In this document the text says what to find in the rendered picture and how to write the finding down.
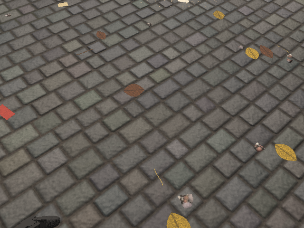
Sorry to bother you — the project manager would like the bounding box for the left robot hand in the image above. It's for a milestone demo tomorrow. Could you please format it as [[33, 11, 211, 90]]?
[[15, 216, 61, 228]]

